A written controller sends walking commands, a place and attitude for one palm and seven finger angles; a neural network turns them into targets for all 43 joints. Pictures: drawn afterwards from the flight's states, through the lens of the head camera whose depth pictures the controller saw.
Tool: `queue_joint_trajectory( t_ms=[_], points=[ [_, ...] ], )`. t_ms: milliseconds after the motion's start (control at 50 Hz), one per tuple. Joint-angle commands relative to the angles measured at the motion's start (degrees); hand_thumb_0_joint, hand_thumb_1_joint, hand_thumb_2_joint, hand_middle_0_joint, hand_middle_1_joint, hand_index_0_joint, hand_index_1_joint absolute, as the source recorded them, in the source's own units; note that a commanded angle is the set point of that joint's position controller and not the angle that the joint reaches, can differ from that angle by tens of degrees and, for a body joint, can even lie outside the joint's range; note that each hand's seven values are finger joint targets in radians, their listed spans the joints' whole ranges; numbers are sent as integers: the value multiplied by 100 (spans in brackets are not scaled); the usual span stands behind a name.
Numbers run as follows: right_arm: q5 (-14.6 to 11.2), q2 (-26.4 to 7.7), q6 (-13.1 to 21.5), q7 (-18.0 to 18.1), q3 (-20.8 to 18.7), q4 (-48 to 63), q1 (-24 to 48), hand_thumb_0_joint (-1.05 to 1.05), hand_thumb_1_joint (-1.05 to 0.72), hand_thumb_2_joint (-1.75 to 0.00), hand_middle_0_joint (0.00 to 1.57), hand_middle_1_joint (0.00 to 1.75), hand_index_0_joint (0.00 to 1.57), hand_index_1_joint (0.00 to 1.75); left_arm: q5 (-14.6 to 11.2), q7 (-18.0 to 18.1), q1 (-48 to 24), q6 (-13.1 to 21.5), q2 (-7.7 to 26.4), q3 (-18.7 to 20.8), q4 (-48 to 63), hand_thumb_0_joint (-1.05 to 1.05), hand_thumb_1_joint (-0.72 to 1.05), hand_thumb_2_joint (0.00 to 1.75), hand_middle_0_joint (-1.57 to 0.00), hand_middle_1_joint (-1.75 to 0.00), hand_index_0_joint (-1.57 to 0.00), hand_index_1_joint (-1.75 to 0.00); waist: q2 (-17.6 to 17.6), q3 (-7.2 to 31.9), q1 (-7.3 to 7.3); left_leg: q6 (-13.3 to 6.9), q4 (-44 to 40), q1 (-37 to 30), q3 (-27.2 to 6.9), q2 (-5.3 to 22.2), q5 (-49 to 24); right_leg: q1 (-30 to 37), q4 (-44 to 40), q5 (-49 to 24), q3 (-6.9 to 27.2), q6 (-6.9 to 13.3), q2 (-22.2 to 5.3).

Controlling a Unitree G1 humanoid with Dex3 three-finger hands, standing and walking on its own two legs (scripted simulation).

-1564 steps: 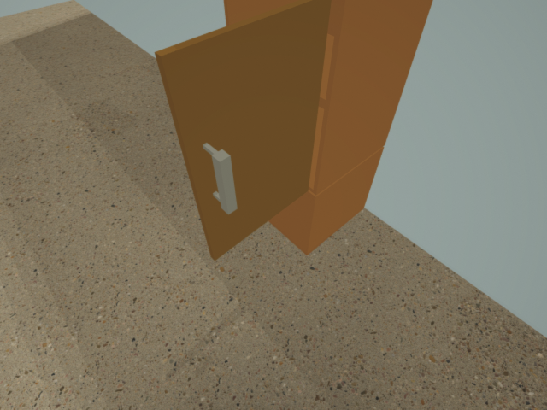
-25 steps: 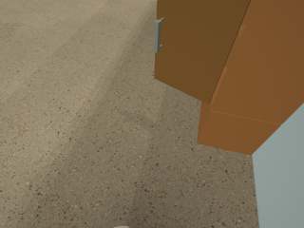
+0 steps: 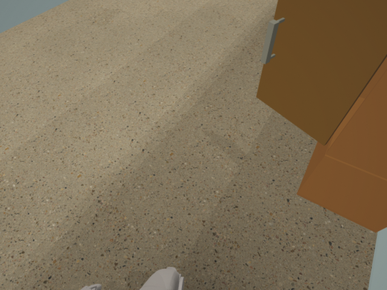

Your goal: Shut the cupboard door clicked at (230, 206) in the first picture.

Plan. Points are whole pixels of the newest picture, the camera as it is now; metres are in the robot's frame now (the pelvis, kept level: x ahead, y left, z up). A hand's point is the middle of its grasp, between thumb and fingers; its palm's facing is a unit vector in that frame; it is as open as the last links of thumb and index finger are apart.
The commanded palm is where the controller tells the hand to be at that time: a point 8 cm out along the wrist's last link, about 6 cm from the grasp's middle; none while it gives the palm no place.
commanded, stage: walk to a spot facing it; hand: left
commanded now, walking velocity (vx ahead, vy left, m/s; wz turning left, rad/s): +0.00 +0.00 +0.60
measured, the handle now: (273, 41) +0.95 -0.28 -0.02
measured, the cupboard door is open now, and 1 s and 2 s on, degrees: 69 69 69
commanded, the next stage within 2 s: turn to face it in 1.08 s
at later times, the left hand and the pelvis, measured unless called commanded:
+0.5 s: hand out of the picture +0.08 +0.26 -0.15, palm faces +0.32 -0.91 -0.26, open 7.4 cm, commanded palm none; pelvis +0.07 +0.02 +0.00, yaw +18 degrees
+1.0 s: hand out of the picture +0.08 +0.21 -0.18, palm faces +0.67 -0.72 -0.16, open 7.4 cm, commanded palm none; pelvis +0.22 +0.10 -0.01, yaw +38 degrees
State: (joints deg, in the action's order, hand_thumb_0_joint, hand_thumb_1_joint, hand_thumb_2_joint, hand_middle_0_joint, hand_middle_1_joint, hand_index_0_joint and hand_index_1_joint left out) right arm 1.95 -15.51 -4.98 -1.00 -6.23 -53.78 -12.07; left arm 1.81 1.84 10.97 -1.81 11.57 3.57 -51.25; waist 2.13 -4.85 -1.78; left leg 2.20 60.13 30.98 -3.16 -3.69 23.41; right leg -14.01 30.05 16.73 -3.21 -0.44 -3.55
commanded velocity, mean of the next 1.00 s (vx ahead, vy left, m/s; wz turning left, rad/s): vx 0.31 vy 0.00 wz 0.56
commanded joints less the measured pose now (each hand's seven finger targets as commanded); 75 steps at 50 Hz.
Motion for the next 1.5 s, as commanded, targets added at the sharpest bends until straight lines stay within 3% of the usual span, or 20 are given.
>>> queue_joint_trajectory(
  t_ms=[0,100,180,220,240,500,540,560,580,640,700,900,960,980,1000,1020,1100,1360,1420,1480],
  points=[
    [-88,-165,176,-86,39,523,140,0,-90,-90,20,30,20,30,8,41,-173,221,1042,239,500,0,90,90,-20,-30,-20,-30,-1272,212,8,152,35,-67,359,452,144,315,-1057,-1892,393,776,-1449],
    [-105,-100,286,-104,187,750,690,0,-90,-90,20,30,20,30,12,-31,719,249,1450,366,179,0,90,90,-20,-30,-20,-30,-1549,572,483,65,-1678,-402,861,415,415,1437,-776,-2297,317,715,-1701],
    [-76,-324,427,-99,185,603,182,0,-90,-90,20,30,20,30,-46,-141,551,247,1487,415,191,0,90,90,-20,-30,-20,-30,-1028,621,128,-101,-3408,-2078,1050,364,-330,417,-208,-488,-140,317,-1608],
    [40,-1494,489,-25,-113,356,-946,0,-90,-90,20,30,20,30,-84,-267,212,238,811,244,609,0,90,90,-20,-30,-20,-30,1951,836,-522,-1202,-4274,-4180,-2289,2539,-817,-2520,2661,2000,-968,-426,-328],
    [41,-1515,496,31,-118,127,-1540,0,-90,-90,20,30,20,30,7,-254,-618,248,862,164,916,0,90,90,-20,-30,-20,-30,1267,665,-844,-1658,-4376,-4019,-2724,2875,-1164,-3106,3289,2100,-234,-296,-370],
    [-26,-907,645,106,81,281,-88,0,-90,-90,20,30,20,30,-52,-420,363,336,802,241,398,0,90,90,-20,-30,-20,-30,420,163,393,-1005,-4026,-1209,-892,1294,-237,296,410,-462,-385,-370,232],
    [-126,-393,678,72,168,408,48,0,-90,-90,20,30,20,30,27,-310,1770,458,1500,451,48,0,90,90,-20,-30,-20,-30,-1247,667,1071,-540,-1628,489,-32,307,706,2464,-858,1273,1165,24,-1042],
    [-138,-137,688,65,206,610,42,0,-90,-90,20,30,20,30,33,-238,2136,440,1954,511,11,0,90,90,-20,-30,-20,-30,-2585,910,1172,-408,337,1004,192,-102,1655,2384,-2110,2619,3384,546,-2490],
    [-58,-390,642,27,129,582,1,0,-90,-90,20,30,20,30,1,-174,1619,439,1786,446,141,0,90,90,-20,-30,-20,-30,-2214,490,829,-433,1310,1101,-188,357,1118,1397,-2475,3743,3785,780,-2620],
    [9,-89,544,-91,140,273,-30,0,-90,-90,20,30,20,30,15,-110,430,513,913,256,317,0,90,90,-20,-30,-20,-30,-1102,161,169,-244,1422,593,-47,969,-405,110,-2175,1913,1461,537,-2012],
    [-39,175,474,-174,184,222,18,0,-90,-90,20,30,20,30,11,-115,643,624,758,236,93,0,90,90,-20,-30,-20,-30,-1111,227,155,-120,372,428,360,1005,-690,509,-2032,-21,78,482,-1706],
    [-34,176,633,-304,271,708,1001,0,-90,-90,20,30,20,30,15,-150,1149,645,958,294,-324,0,90,90,-20,-30,-20,-30,-991,208,383,-343,-2216,-77,941,861,-616,1582,-1278,-2012,-860,470,-2073],
    [29,-362,689,-182,135,342,-414,0,-90,-90,20,30,20,30,-59,-192,967,585,1049,318,-259,0,90,90,-20,-30,-20,-30,-306,1004,-392,-565,-3060,-2807,1212,433,-963,538,1023,-2488,-1539,103,-1602],
    [86,-1152,714,-94,-67,194,-1214,0,-90,-90,20,30,20,30,-99,-272,1050,537,766,306,-72,0,90,90,-20,-30,-20,-30,1240,1618,-744,-1109,-3461,-4233,-1043,1820,-868,-1103,2900,-150,-1575,-249,-833],
    [9,-1574,681,14,-127,78,-1738,0,-90,-90,20,30,20,30,-78,-294,340,514,682,157,371,0,90,90,-20,-30,-20,-30,1461,1528,-947,-1602,-4093,-4665,-2601,2789,-1799,-2540,4117,1825,-752,-323,-313],
    [-5,-1596,677,59,-93,57,-1575,0,-90,-90,20,30,20,30,-72,-235,87,519,680,201,489,0,90,90,-20,-30,-20,-30,576,1306,-805,-1650,-4242,-3924,-2532,3071,-1324,-2627,4473,1715,-149,-206,-439],
    [-22,-577,802,176,225,344,-180,0,-90,-90,20,30,20,30,10,-295,623,347,422,197,-51,0,90,90,-20,-30,-20,-30,751,596,38,-1064,-4522,-2165,-839,1973,-1301,-1942,3786,207,167,-251,-681],
    [-47,-408,624,252,240,-182,-163,0,-90,-90,20,30,20,30,-38,-260,646,166,406,85,-182,0,90,90,-20,-30,-20,-30,326,180,434,-773,-3510,-1717,708,1772,-2247,274,288,-982,-169,-21,186],
    [-132,1,547,211,258,2,-390,0,-90,-90,20,30,20,30,-33,-189,1435,304,1381,259,-315,0,90,90,-20,-30,-20,-30,-1772,589,636,-74,-30,-293,1197,282,1568,1369,-1162,-3640,2706,1254,-1899],
    [-125,-249,459,260,234,-6,-104,0,-90,-90,20,30,20,30,-94,-50,504,231,989,266,-47,0,90,90,-20,-30,-20,-30,-1244,864,355,42,868,69,143,706,492,984,-1446,-2109,2584,1382,-1403]
  ],
)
